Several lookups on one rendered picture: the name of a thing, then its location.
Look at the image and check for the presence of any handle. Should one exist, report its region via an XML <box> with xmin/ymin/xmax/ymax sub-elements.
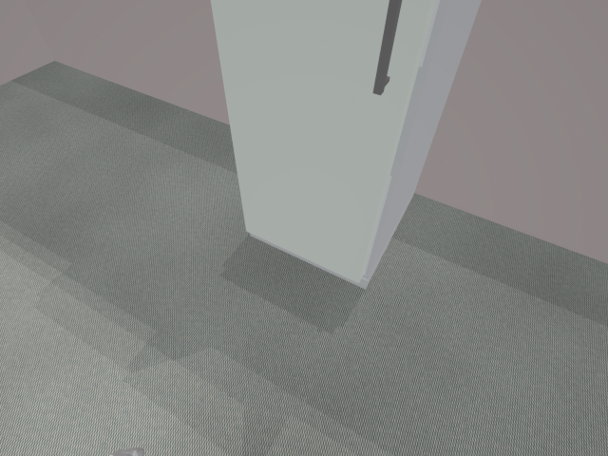
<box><xmin>373</xmin><ymin>0</ymin><xmax>402</xmax><ymax>95</ymax></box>

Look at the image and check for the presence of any fridge door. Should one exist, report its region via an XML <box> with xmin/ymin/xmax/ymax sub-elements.
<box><xmin>211</xmin><ymin>0</ymin><xmax>436</xmax><ymax>283</ymax></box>

